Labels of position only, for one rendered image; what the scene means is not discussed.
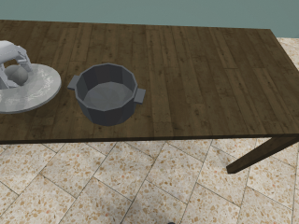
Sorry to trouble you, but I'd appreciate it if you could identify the knob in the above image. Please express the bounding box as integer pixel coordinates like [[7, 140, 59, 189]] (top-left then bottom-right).
[[4, 64, 28, 85]]

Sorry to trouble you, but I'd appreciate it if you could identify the left robot hand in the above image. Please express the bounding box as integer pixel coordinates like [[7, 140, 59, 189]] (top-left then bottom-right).
[[0, 40, 33, 90]]

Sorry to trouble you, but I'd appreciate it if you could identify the pot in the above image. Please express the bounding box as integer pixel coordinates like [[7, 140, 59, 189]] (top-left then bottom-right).
[[67, 63, 146, 127]]

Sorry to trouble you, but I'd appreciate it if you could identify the table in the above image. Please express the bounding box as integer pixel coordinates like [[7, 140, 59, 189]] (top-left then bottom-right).
[[0, 20, 299, 175]]

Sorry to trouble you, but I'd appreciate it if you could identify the lid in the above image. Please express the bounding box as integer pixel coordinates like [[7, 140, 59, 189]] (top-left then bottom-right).
[[0, 63, 62, 114]]

